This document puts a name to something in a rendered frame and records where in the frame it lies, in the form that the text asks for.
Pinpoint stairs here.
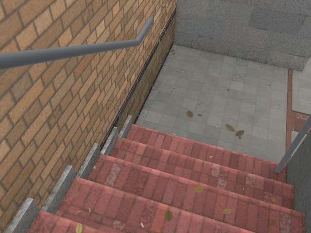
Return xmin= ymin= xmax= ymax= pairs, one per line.
xmin=27 ymin=124 xmax=305 ymax=233

